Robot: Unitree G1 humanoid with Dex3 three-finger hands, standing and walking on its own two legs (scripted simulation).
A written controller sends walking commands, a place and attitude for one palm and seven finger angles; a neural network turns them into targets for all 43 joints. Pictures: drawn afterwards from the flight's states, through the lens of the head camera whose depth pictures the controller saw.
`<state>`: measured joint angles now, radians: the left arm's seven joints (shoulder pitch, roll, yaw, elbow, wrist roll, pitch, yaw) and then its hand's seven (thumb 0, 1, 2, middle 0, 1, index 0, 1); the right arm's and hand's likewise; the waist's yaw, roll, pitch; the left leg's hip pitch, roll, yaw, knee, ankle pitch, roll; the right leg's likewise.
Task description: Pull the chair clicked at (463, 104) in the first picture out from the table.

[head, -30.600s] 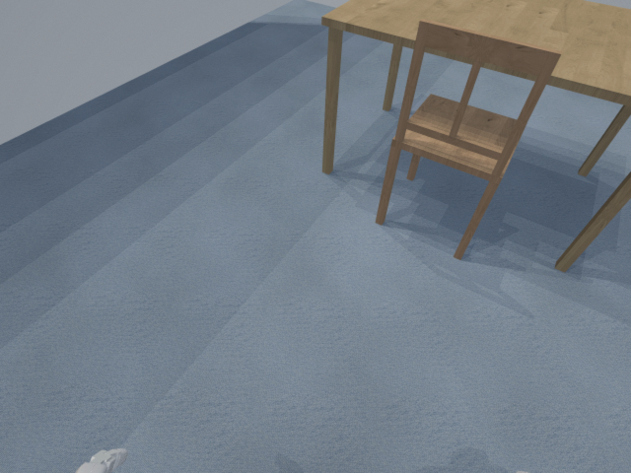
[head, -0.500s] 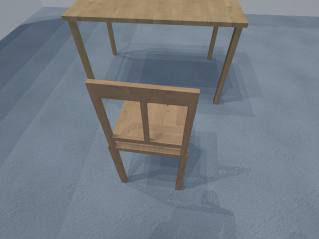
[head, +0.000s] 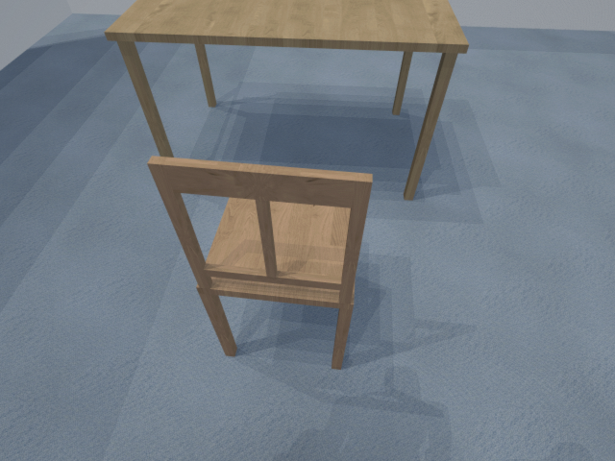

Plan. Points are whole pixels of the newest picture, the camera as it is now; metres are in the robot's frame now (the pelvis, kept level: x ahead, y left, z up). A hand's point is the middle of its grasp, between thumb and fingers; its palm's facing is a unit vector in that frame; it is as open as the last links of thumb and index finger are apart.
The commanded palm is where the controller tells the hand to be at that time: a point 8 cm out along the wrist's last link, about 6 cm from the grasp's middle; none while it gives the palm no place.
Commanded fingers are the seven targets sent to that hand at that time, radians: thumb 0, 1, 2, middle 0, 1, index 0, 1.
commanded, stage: look to check the result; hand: left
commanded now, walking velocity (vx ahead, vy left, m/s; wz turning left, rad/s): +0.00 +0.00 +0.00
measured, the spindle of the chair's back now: (267, 239) +0.54 +0.12 -0.12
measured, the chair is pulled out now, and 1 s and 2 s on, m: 0.64 0.64 0.64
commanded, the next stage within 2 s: stand and wait in 0.78 s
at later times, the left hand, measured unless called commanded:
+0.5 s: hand out of the picture +0.01 +0.17 -0.17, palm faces +0.03 -0.98 -0.19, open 7.3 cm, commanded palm none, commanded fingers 0.00 0.90 0.90 -0.20 -0.30 -0.20 -0.30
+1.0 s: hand out of the picture +0.01 +0.16 -0.17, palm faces +0.03 -0.98 -0.18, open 7.4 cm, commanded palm none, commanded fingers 0.00 0.90 0.90 -0.20 -0.30 -0.20 -0.30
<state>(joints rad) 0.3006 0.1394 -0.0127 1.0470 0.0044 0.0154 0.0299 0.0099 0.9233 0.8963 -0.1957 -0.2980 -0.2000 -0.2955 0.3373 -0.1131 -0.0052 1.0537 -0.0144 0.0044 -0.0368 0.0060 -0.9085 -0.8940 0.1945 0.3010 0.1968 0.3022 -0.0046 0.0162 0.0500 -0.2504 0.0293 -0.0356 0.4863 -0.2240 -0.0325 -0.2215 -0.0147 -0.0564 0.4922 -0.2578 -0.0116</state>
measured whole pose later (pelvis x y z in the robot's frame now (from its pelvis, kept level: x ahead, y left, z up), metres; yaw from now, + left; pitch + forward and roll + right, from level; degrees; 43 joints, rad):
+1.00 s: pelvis +0.01 +0.00 +0.00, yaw +0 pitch -1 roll +0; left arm 0.30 0.14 -0.01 1.06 0.00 0.01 0.03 0.00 0.91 0.90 -0.19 -0.30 -0.20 -0.30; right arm 0.32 -0.11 0.00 1.07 -0.01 0.00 -0.04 0.01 -0.91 -0.89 0.19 0.30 0.20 0.30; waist 0.00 0.01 0.07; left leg -0.22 0.03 -0.04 0.45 -0.22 -0.04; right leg -0.19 -0.01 -0.06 0.46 -0.26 -0.01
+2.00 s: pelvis +0.01 +0.00 +0.00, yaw +1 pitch -1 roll +0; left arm 0.30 0.13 0.00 1.06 0.00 0.01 0.03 0.00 0.91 0.90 -0.19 -0.30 -0.20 -0.30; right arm 0.32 -0.11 0.00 1.07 -0.01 0.00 -0.05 0.01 -0.91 -0.89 0.19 0.30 0.20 0.30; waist 0.00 0.01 0.07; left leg -0.22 0.03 -0.05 0.46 -0.22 -0.04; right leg -0.18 -0.01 -0.07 0.46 -0.26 -0.02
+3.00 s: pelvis +0.01 -0.01 +0.00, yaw +1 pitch -1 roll +0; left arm 0.30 0.13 0.00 1.05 0.00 0.01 0.03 0.00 0.92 0.90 -0.19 -0.30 -0.20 -0.30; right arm 0.32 -0.12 0.00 1.07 -0.01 0.00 -0.05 0.01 -0.91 -0.89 0.19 0.30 0.20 0.30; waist 0.00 0.01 0.07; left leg -0.21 0.03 -0.06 0.45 -0.22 -0.04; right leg -0.17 -0.02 -0.08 0.46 -0.27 -0.02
